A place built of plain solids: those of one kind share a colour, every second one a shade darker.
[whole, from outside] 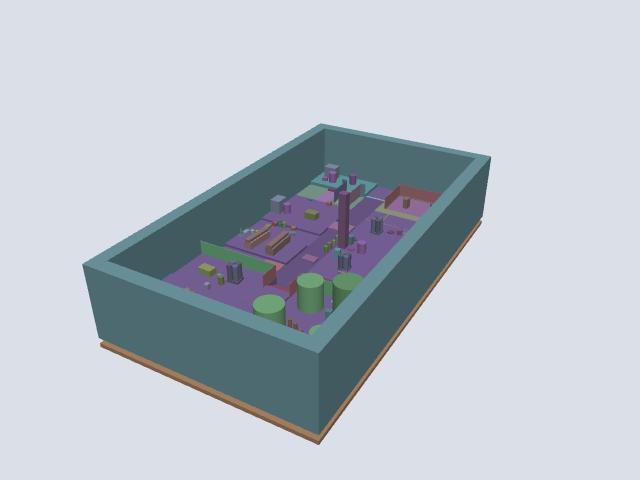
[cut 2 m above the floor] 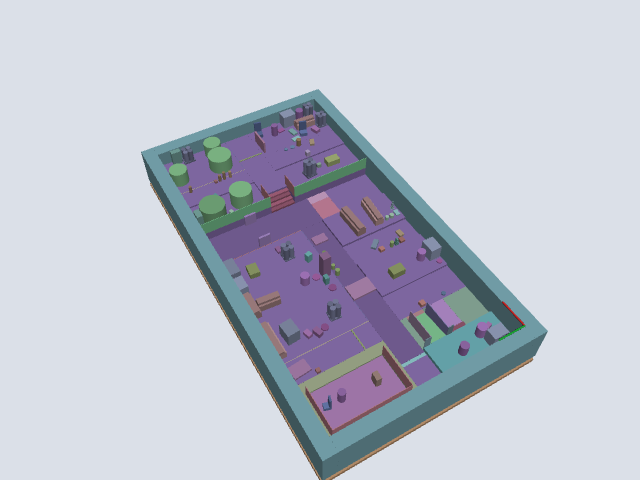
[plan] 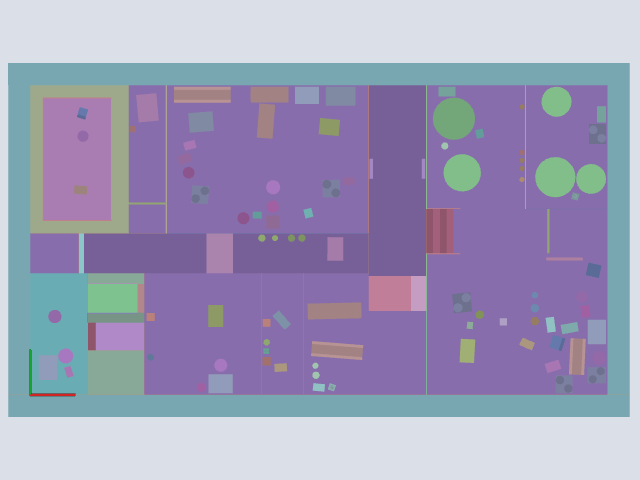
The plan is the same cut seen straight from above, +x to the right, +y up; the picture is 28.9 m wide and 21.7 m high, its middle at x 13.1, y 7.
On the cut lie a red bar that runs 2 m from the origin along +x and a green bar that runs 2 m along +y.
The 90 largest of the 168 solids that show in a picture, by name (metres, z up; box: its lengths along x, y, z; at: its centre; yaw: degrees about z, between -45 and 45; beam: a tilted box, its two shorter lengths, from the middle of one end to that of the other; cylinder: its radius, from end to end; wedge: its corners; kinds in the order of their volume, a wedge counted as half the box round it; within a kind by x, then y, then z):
{
 "wall_1": {"box": [1.0, 14.0, 5.5], "at": [-0.5, 7.0, 1.75]},
 "wall_2": {"box": [28.1, 1.0, 5.5], "at": [13.05, -0.5, 1.75]},
 "wall_3": {"box": [28.1, 1.0, 5.5], "at": [13.05, 14.5, 1.75]},
 "wall_4": {"box": [1.0, 14.0, 5.5], "at": [26.6, 7.0, 1.75]},
 "floor_1": {"box": [2.2, 1.8, 1.0], "at": [1.1, 6.4, -0.5]},
 "floor_2": {"box": [1.7, 6.7, 1.0], "at": [5.3, 10.65, -0.5]},
 "floor_3": {"box": [2.1, 5.5, 1.0], "at": [6.2, 2.75, -0.5]},
 "floor_4": {"box": [3.2, 5.5, 1.16], "at": [8.85, 2.75, -0.42]},
 "floor_5": {"box": [12.87, 1.8, 1.0], "at": [8.87, 6.4, -0.5]},
 "floor_6": {"box": [9.15, 6.7, 1.0], "at": [10.72, 10.65, -0.5]},
 "floor_7": {"box": [1.9, 5.5, 1.0], "at": [11.4, 2.75, -0.5]},
 "floor_8": {"box": [2.95, 5.5, 1.18], "at": [13.82, 2.75, -0.41]},
 "floor_9": {"box": [2.6, 3.79, 1.0], "at": [16.6, 1.9, -0.5]},
 "floor_10": {"box": [2.6, 8.63, 1.0], "at": [16.6, 9.69, -0.5]},
 "floor_11": {"box": [2.9, 5.6, 0.88], "at": [19.35, 11.2, 0.27]},
 "floor_12": {"box": [3.25, 6.4, 0.88], "at": [19.52, 3.2, 0.27]},
 "floor_13": {"box": [1.6, 5.6, 1.0], "at": [21.6, 11.2, 0.33]},
 "floor_14": {"box": [1.9, 6.4, 1.0], "at": [22.1, 3.2, 0.33]},
 "floor_15": {"box": [6.96, 2.0, 1.0], "at": [22.62, 7.4, 0.33]},
 "floor_16": {"box": [3.7, 5.6, 1.0], "at": [24.25, 11.2, 0.33]},
 "floor_17": {"box": [3.05, 6.4, 1.0], "at": [24.57, 3.2, 0.33]},
 "floor_base_1": {"box": [28.1, 16.0, 0.3], "at": [13.05, 7.0, -1.57]},
 "vat_1": {"cylinder": 0.95, "from": [19.16, 12.48, 0.7], "to": [19.16, 12.48, 3.17]},
 "vat_2": {"cylinder": 0.84, "from": [19.53, 10.04, 0.71], "to": [19.53, 10.04, 2.65]},
 "vat_3": {"cylinder": 0.91, "from": [23.74, 9.84, 0.82], "to": [23.74, 9.84, 3.43]},
 "vat_4": {"cylinder": 0.68, "from": [23.79, 13.25, 0.82], "to": [23.79, 13.25, 2.8]},
 "vat_5": {"cylinder": 0.68, "from": [25.36, 9.76, 0.83], "to": [25.36, 9.76, 2.81]},
 "floor_deck_1": {"box": [2.61, 5.5, 1.28], "at": [1.3, 2.75, -0.36]},
 "floor_pit_1": {"box": [3.05, 5.5, 0.88], "at": [2.12, 10.65, -0.56]},
 "floor_rim_1": {"box": [0.6, 6.7, 1.0], "at": [0.3, 10.65, -0.5]},
 "floor_rim_2": {"box": [3.05, 0.6, 1.0], "at": [2.12, 7.6, -0.5]},
 "floor_rim_3": {"box": [3.05, 0.6, 1.0], "at": [2.12, 13.7, -0.5]},
 "floor_rim_4": {"box": [0.8, 6.7, 1.0], "at": [4.05, 10.65, -0.5]},
 "floor_fore_1": {"box": [2.54, 2.01, 1.0], "at": [3.88, 1.0, -0.5]},
 "floor_fore_2": {"box": [2.54, 0.45, 1.0], "at": [3.88, 3.48, -0.5]},
 "floor_fore_3": {"box": [2.54, 0.49, 1.0], "at": [3.88, 5.25, -0.5]},
 "pallet_load_1": {"box": [0.83, 1.12, 1.08], "at": [0.8, 1.23, 0.82]},
 "pallet_load_2": {"box": [1.1, 0.89, 1.07], "at": [7.72, 12.34, 0.54], "yaw": 4.7},
 "pallet_load_3": {"box": [1.11, 0.86, 1.1], "at": [8.61, 0.5, 0.71]},
 "pallet_load_4": {"box": [1.08, 0.78, 0.98], "at": [12.51, 13.54, 0.49]},
 "pallet_load_5": {"box": [1.35, 0.86, 1.03], "at": [14.03, 13.5, 0.52]},
 "pallet_load_6": {"box": [0.83, 1.11, 1.1], "at": [25.61, 2.84, 1.38]},
 "cask_row_1": {"box": [2.56, 0.73, 0.58], "at": [7.78, 13.56, 0.29]},
 "cask_row_2": {"box": [2.56, 0.45, 0.22], "at": [7.78, 13.56, 0.69]},
 "cask_row_3": {"box": [0.72, 1.55, 0.56], "at": [10.66, 12.37, 0.28], "yaw": -4.4},
 "cask_row_4": {"box": [0.45, 1.55, 0.22], "at": [10.66, 12.37, 0.67], "yaw": -4.4},
 "cask_row_5": {"box": [1.71, 0.72, 0.6], "at": [10.82, 13.57, 0.3]},
 "cask_row_6": {"box": [1.71, 0.45, 0.24], "at": [10.82, 13.57, 0.72]},
 "cask_row_7": {"box": [2.43, 0.72, 0.57], "at": [13.76, 3.79, 0.47], "yaw": 1.3},
 "cask_row_8": {"box": [2.43, 0.45, 0.22], "at": [13.76, 3.79, 0.86], "yaw": 1.3},
 "cask_row_9": {"box": [2.32, 0.68, 0.55], "at": [13.87, 2.0, 0.46], "yaw": -4.5},
 "cask_row_10": {"box": [2.32, 0.42, 0.21], "at": [13.87, 2.0, 0.83], "yaw": -4.5},
 "cask_row_11": {"box": [0.69, 1.64, 0.52], "at": [24.73, 1.73, 1.08], "yaw": -2.6},
 "cask_row_12": {"box": [0.43, 1.64, 0.2], "at": [24.73, 1.73, 1.45], "yaw": -2.6},
 "floor_hatch_1": {"box": [1.91, 1.58, 1.0], "at": [16.25, 4.58, -0.5]},
 "floor_before_steps_1": {"box": [2.19, 1.25, 1.0], "at": [4.05, 2.63, -0.5]},
 "step_tread_1": {"box": [0.35, 1.25, 1.14], "at": [2.78, 2.63, -0.43]},
 "step_tread_2": {"box": [0.31, 2.0, 0.34], "at": [18.06, 7.4, -0.01]},
 "step_tread_3": {"box": [0.31, 2.0, 0.51], "at": [18.37, 7.4, 0.08]},
 "step_tread_4": {"box": [0.31, 2.0, 0.67], "at": [18.68, 7.4, 0.16]},
 "step_tread_5": {"box": [0.31, 2.0, 0.83], "at": [18.99, 7.4, 0.24]},
 "ramp_ramp_1": {"wedge": [[2.61, 3.71, -1.0], [2.61, 3.71, 0.28], [2.61, 5.01, -1.0], [2.61, 5.01, 0.28], [4.85, 3.71, -1.0], [4.85, 3.71, 0.0], [4.85, 5.01, -1.0], [4.85, 5.01, 0.0]]},
 "barrel_1": {"cylinder": 0.3, "from": [1.11, 3.54, 0.28], "to": [1.11, 3.54, 1.13]},
 "barrel_2": {"cylinder": 0.34, "from": [1.61, 1.76, 0.28], "to": [1.61, 1.76, 1.16]},
 "barrel_3": {"cylinder": 0.26, "from": [2.38, 11.69, -0.12], "to": [2.38, 11.69, 0.81]},
 "barrel_4": {"cylinder": 0.29, "from": [8.62, 1.34, 0.16], "to": [8.62, 1.34, 0.97]},
 "barrel_5": {"cylinder": 0.32, "from": [10.98, 9.38, 0.0], "to": [10.98, 9.38, 0.84]},
 "barrel_6": {"cylinder": 0.26, "from": [24.95, 4.42, 0.83], "to": [24.95, 4.42, 1.79]},
 "barrel_7": {"cylinder": 0.32, "from": [25.71, 1.67, 0.82], "to": [25.71, 1.67, 1.74]},
 "column_awb_1": {"box": [0.6, 0.6, 4.5], "at": [10.96, 7.81, 2.25]},
 "control_cabinet_1": {"box": [0.77, 0.44, 1.88], "at": [18.84, 13.71, 1.65]},
 "control_cabinet_2": {"box": [0.41, 0.74, 1.75], "at": [25.82, 12.68, 1.7]},
 "sack_pile_1": {"box": [0.68, 1.0, 0.54], "at": [8.38, 3.57, 0.43], "yaw": -0.1},
 "sack_pile_2": {"box": [0.91, 0.74, 0.47], "at": [13.52, 12.11, 0.23], "yaw": -5.3},
 "sack_pile_3": {"box": [0.66, 1.07, 0.47], "at": [19.76, 1.99, 0.94], "yaw": -3.1},
 "floor_hatch_cover_1": {"box": [0.69, 1.58, 0.8], "at": [17.55, 4.58, -0.4]},
 "keg_stack_1": {"cylinder": 0.21, "from": [19.3, 4.35, 0.85], "to": [19.3, 4.35, 2.01]},
 "keg_stack_2": {"cylinder": 0.21, "from": [19.34, 3.94, 0.85], "to": [19.34, 3.94, 2.01]},
 "keg_stack_3": {"cylinder": 0.21, "from": [19.71, 4.39, 0.85], "to": [19.71, 4.39, 2.01]},
 "keg_stack_4": {"cylinder": 0.21, "from": [19.75, 3.98, 0.85], "to": [19.75, 3.98, 2.01]},
 "rail_rim_1": {"box": [0.04, 6.4, 1.05], "at": [17.92, 3.2, 1.23]},
 "rail_rim_2": {"box": [0.04, 5.6, 1.05], "at": [17.92, 11.2, 1.23]},
 "step_hump_1": {"box": [1.2, 1.8, 0.23], "at": [8.57, 6.4, 0.07]},
 "inway_pallet_1": {"box": [0.92, 1.25, 0.21], "at": [5.3, 12.98, 0.06], "yaw": 5.4},
 "inway_pallet_2": {"box": [0.72, 1.07, 0.2], "at": [13.79, 6.59, 0.05], "yaw": -0.5},
 "floor_before_ramp_1": {"box": [0.3, 1.3, 1.0], "at": [5.0, 4.36, -0.5]},
 "floor_gap_cover_1": {"box": [0.23, 1.8, 0.7], "at": [2.31, 6.4, -0.35]},
 "screenN_1": {"box": [1.65, 0.14, 1.04], "at": [24.15, 6.14, 1.34]},
 "rail_1": {"box": [0.04, 5.5, 1.0], "at": [0.58, 10.65, 0.5]},
 "crate_stack_1": {"box": [0.59, 0.38, 0.84], "at": [2.28, 9.26, 0.29], "yaw": -4.2}
}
